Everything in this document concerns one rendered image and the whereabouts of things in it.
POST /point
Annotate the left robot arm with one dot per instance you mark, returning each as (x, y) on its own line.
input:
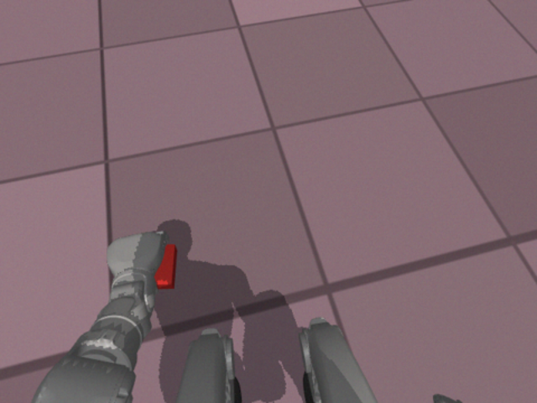
(99, 367)

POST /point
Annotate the left robot hand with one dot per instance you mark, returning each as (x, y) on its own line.
(142, 251)

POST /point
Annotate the small box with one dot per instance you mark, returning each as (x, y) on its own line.
(165, 275)

